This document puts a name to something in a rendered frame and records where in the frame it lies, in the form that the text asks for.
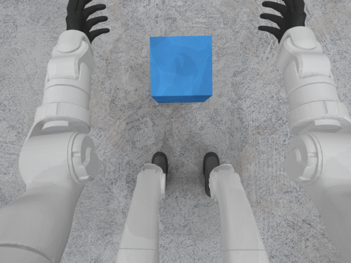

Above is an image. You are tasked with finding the robot left hand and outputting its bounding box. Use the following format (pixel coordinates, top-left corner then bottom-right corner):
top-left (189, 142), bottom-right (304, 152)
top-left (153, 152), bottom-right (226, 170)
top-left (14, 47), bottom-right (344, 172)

top-left (66, 0), bottom-right (110, 45)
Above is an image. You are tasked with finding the right robot thigh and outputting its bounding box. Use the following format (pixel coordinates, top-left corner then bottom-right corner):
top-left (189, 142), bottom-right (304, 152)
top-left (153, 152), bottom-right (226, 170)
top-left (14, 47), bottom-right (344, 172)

top-left (210, 170), bottom-right (270, 263)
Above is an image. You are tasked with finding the robot right hand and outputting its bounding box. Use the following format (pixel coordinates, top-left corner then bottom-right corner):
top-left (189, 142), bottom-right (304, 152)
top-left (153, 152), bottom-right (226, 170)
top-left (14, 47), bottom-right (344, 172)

top-left (258, 0), bottom-right (306, 43)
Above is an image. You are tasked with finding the carton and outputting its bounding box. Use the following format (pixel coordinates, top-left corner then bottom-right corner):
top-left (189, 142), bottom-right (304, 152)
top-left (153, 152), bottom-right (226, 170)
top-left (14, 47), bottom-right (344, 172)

top-left (150, 36), bottom-right (212, 103)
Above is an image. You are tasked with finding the robot left upper arm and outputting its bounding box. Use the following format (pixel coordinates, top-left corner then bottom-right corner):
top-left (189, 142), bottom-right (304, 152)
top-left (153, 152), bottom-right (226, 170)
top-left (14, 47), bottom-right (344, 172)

top-left (0, 131), bottom-right (99, 263)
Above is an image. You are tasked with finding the left robot foot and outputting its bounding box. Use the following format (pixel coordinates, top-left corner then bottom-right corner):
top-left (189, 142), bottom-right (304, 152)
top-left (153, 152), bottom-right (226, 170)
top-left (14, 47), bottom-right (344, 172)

top-left (152, 152), bottom-right (168, 176)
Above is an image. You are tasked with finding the robot right upper arm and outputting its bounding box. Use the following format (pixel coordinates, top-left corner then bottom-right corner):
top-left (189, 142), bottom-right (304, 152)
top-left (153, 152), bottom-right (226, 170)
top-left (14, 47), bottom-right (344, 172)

top-left (284, 131), bottom-right (351, 263)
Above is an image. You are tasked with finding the right robot forearm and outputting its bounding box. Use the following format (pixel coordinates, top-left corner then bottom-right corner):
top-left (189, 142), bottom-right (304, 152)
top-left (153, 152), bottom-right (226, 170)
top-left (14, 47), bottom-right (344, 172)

top-left (275, 26), bottom-right (351, 135)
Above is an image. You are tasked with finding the left robot forearm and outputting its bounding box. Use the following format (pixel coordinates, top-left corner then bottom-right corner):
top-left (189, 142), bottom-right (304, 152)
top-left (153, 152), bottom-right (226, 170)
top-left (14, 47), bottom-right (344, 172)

top-left (19, 30), bottom-right (96, 181)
